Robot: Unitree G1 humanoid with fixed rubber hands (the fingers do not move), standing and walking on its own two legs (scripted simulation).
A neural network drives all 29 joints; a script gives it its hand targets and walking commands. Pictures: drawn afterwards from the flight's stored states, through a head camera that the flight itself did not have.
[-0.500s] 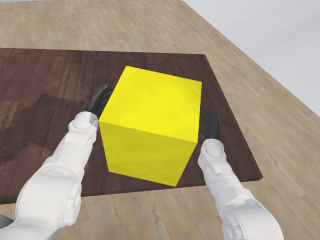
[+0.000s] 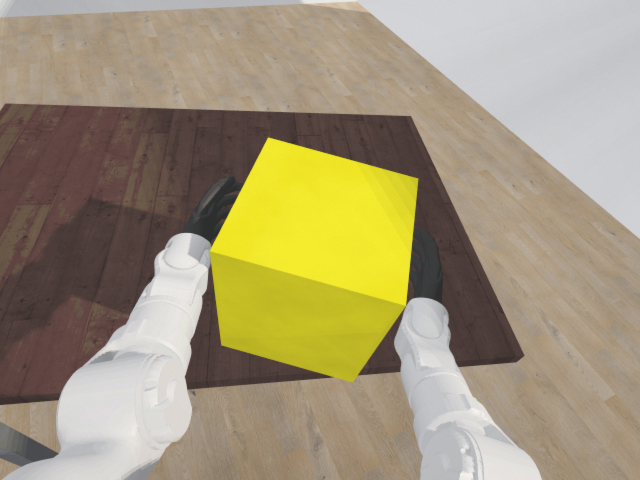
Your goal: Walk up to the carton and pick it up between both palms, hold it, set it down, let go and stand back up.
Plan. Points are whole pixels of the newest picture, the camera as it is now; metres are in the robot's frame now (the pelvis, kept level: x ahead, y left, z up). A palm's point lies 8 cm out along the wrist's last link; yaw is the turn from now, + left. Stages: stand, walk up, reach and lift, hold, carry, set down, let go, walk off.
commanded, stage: reach and lift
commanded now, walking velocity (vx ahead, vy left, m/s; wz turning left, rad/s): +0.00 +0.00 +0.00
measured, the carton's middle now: (313, 267) +0.41 -0.06 +0.02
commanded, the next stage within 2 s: none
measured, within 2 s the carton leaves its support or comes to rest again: leaves its support in 0.96 s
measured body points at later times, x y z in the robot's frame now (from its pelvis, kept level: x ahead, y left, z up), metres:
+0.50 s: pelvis +0.00 +0.00 +0.00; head +0.05 +0.03 +0.45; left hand +0.46 +0.08 +0.07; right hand +0.35 -0.20 +0.04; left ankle +0.02 +0.13 -0.74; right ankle -0.01 -0.14 -0.74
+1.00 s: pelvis +0.01 +0.00 +0.00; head +0.05 +0.03 +0.45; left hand +0.46 +0.08 +0.07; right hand +0.35 -0.21 +0.04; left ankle +0.02 +0.13 -0.74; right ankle -0.01 -0.14 -0.74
